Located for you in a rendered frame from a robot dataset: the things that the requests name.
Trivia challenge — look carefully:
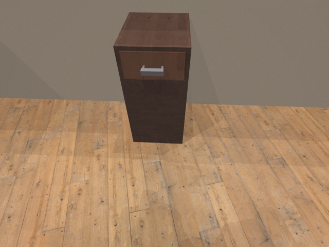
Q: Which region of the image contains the drawer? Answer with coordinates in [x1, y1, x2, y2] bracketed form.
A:
[119, 51, 186, 80]

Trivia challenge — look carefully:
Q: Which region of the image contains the cabinet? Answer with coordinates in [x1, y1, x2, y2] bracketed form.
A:
[113, 12, 191, 144]

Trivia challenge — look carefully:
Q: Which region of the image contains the handle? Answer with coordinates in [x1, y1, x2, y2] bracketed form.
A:
[140, 65, 163, 76]

